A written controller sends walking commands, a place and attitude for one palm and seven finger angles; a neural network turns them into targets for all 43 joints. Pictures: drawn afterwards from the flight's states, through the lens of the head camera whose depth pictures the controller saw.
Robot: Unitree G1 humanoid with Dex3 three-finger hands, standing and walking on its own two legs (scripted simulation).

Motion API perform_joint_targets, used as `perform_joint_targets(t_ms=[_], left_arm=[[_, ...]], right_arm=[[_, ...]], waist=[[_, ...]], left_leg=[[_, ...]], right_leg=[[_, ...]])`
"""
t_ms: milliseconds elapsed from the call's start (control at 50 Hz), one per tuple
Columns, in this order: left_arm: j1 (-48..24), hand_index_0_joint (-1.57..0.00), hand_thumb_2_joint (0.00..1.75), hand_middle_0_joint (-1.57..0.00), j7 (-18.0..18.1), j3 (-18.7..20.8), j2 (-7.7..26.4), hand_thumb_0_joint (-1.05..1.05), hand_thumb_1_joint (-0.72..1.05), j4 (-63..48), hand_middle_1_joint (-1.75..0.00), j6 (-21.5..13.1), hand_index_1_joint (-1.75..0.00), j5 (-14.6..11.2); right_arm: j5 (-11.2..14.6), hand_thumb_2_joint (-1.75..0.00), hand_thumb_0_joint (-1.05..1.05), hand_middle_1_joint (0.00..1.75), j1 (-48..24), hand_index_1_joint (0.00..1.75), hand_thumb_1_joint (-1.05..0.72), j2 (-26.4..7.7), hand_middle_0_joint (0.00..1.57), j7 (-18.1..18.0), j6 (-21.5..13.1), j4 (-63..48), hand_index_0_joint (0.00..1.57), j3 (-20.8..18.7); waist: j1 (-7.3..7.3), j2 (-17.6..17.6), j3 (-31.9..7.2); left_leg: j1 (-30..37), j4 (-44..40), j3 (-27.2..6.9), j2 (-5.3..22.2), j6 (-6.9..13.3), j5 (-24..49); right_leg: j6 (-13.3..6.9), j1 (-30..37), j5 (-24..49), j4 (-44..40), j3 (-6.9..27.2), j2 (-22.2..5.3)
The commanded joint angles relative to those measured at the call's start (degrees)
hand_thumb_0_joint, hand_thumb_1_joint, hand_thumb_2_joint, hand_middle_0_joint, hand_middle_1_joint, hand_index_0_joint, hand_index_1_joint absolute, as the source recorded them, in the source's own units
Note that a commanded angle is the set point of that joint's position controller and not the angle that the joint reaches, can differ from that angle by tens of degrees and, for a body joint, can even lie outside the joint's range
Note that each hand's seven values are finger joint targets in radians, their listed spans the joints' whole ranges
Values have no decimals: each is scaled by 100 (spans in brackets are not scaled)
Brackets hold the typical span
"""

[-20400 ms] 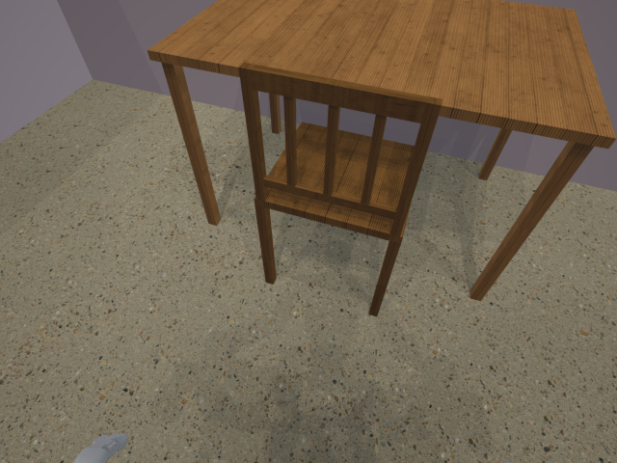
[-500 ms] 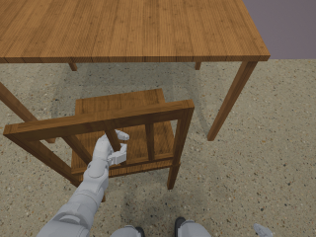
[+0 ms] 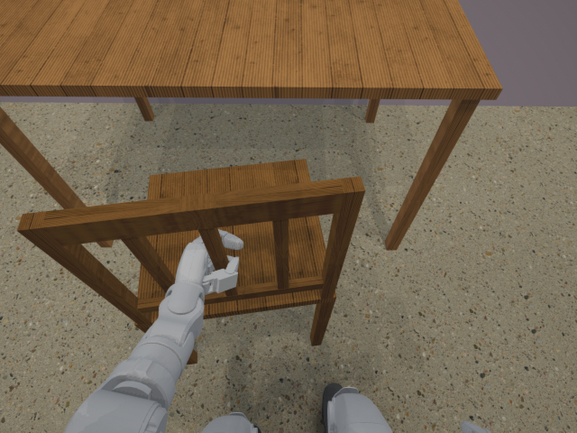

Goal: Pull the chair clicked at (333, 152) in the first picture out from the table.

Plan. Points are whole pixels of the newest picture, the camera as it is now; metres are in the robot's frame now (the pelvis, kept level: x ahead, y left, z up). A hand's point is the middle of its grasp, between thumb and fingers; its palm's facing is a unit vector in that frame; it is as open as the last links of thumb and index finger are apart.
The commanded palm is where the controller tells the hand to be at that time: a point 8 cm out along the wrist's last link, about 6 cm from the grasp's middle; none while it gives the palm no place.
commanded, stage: step backward, pulling the chair out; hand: left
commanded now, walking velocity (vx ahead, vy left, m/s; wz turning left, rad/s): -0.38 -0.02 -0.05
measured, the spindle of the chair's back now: (221, 263) +0.38 +0.12 -0.07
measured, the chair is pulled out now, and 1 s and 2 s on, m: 0.20 0.22 0.30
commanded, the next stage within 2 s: none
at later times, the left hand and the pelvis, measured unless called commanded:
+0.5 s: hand (226, 288) +0.33 +0.10 -0.06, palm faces -0.06 -0.98 -0.19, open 5.4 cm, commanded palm +0.33 +0.15 -0.06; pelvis -0.02 +0.00 +0.00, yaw -1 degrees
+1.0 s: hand (225, 288) +0.33 +0.10 -0.06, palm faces -0.03 -0.98 -0.21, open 5.5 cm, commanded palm +0.33 +0.16 -0.05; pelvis -0.02 -0.01 -0.01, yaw -1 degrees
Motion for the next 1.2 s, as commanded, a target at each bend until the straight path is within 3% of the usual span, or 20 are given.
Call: perform_joint_targets(t_ms=[0,60,120,180,240,320,360,440,520,580,640,700,760,840,880,960,1020,1100,1140,1180], left_arm=[[-1962,-50,90,-50,32,21,704,0,90,-1327,-145,-265,-145,175],[-1764,-50,90,-50,7,87,856,0,90,-1222,-145,-237,-145,194],[-1567,-50,90,-50,24,255,1068,0,90,-1032,-145,-221,-145,178],[-1399,-50,90,-50,57,373,1211,0,90,-809,-145,-218,-145,178],[-1485,-50,90,-50,56,343,1112,0,90,-968,-145,-245,-145,243],[-1544,-50,90,-50,45,149,879,0,90,-1435,-145,-234,-145,219],[-1800,-50,90,-50,24,-18,707,0,90,-1574,-145,-238,-145,196],[-1842,-50,90,-50,60,93,924,0,90,-1332,-145,-220,-145,197],[-1620,-50,90,-50,35,146,1053,0,90,-1088,-145,-232,-145,230],[-1546,-50,90,-50,89,283,1186,0,90,-828,-145,-274,-145,227],[-1637,-50,90,-50,76,307,1128,0,90,-829,-145,-366,-145,312],[-1740,-50,90,-50,93,190,950,0,90,-1064,-145,-385,-145,303],[-2068,-50,90,-50,59,59,792,0,90,-1264,-145,-392,-145,222],[-1907,-50,90,-50,40,129,951,0,90,-1108,-145,-352,-145,280],[-1817,-50,90,-50,19,158,1040,0,90,-1129,-145,-305,-145,281],[-1523,-50,90,-50,91,350,1280,0,90,-781,-145,-216,-145,273],[-1635,-50,90,-50,71,440,1237,0,90,-782,-145,-140,-145,317],[-1474,-50,90,-50,38,417,1141,0,90,-956,-145,-96,-145,278],[-1492,-50,90,-50,-12,302,920,0,90,-1378,-145,-76,-145,279],[-1588,-50,90,-50,-32,126,675,0,90,-1801,-145,-5,-145,247]], right_arm=[[-71,-90,0,30,-128,30,-90,-640,20,-94,-129,-721,20,-200],[-47,-90,0,30,31,30,-90,-648,20,-107,-33,-686,20,-276],[-27,-90,0,30,162,30,-90,-661,20,-91,-9,-580,20,-309],[-6,-90,0,30,248,30,-90,-649,20,-55,-39,-486,20,-310],[-30,-90,0,30,167,30,-90,-609,20,-36,-67,-491,20,-196],[-36,-90,0,30,-235,30,-90,-717,20,-92,19,-876,20,-178],[-9,-90,0,30,-253,30,-90,-646,20,-79,22,-1006,20,-156],[-16,-90,0,30,33,30,-90,-655,20,-175,13,-767,20,-242],[-20,-90,0,30,106,30,-90,-653,20,-109,14,-671,20,-219],[-22,-90,0,30,381,30,-90,-624,20,-101,-67,-473,20,-224],[-43,-90,0,30,302,30,-90,-615,20,-89,-134,-447,20,-155],[-33,-90,0,30,-46,30,-90,-702,20,-144,-139,-651,20,-121],[5,-90,0,30,-50,30,-90,-615,20,-141,-139,-759,20,-169],[-63,-90,0,30,-28,30,-90,-594,20,-196,-83,-612,20,-203],[-83,-90,0,30,-84,30,-90,-635,20,-189,-49,-631,20,-206],[-29,-90,0,30,351,30,-90,-543,20,-76,-37,-430,20,-243],[-41,-90,0,30,240,30,-90,-553,20,13,-67,-383,20,-174],[-55,-90,0,30,198,30,-90,-597,20,-43,-87,-403,20,-61],[-104,-90,0,30,65,30,-90,-815,20,-114,-55,-661,20,-174],[-112,-90,0,30,-96,30,-90,-731,20,-115,33,-896,20,-228]], waist=[[147,795,-2148],[61,69,-2522],[81,-570,-2286],[99,-975,-2408],[-23,-621,-2536],[186,1058,-2252],[185,775,-2045],[51,32,-2322],[163,-255,-1566],[83,-1055,-1910],[11,-460,-2219],[153,995,-2096],[157,298,-2140],[119,468,-2061],[202,346,-1554],[194,-1650,-1954],[138,-1326,-2385],[47,-423,-2300],[127,540,-2167],[183,1193,-2271]], left_leg=[[-241,-1107,-933,1403,289,1382],[-85,-440,-573,950,-72,1046],[73,-15,-461,469,-131,-788],[537,502,-307,169,-158,-1236],[754,-465,-378,331,-70,-755],[-290,-1568,-845,1290,279,86],[-737,-1613,-742,1327,306,-747],[-9,-773,-318,901,50,407],[-192,-318,-403,556,61,-1894],[584,123,-208,212,-33,-1361],[752,-643,-424,450,39,-905],[-193,-1649,-909,1314,288,-140],[-272,-1316,-734,1440,317,242],[-297,-926,-520,1218,107,556],[-795,-828,-533,1009,117,-961],[461,1482,-139,-42,-127,-1617],[547,1743,-386,84,-149,-1580],[950,-990,-115,110,-116,-835],[315,-1834,-1018,960,221,-245],[-89,-1769,-1100,1628,454,1125]], right_leg=[[-90,2079,402,591,366,-189],[-357,2252,1715,168,900,-761],[-538,1587,103,-1018,1451,-1161],[-605,1414,-719,-1831,1574,-1472],[-302,1578,-337,-1481,956,-1109],[-2,2095,-540,279,161,-193],[-68,2128,-1110,367,245,-165],[-141,1999,645,-118,677,-540],[-381,728,-2277,-1258,1258,-884],[-340,661,-2296,-2147,1367,-1131],[-129,1039,-1421,-1592,811,-810],[23,1753,-730,315,89,-137],[-50,1957,-353,395,305,-160],[-187,1951,673,455,641,-531],[-313,1592,-574,130,925,-682],[-614,613,-2754,-2536,2111,-1682],[-748,1298,-1326,-2217,1697,-1792],[-267,1723,-341,-1460,705,-1181],[-24,2041,-64,-418,344,-455],[13,2407,111,908,-37,-90]])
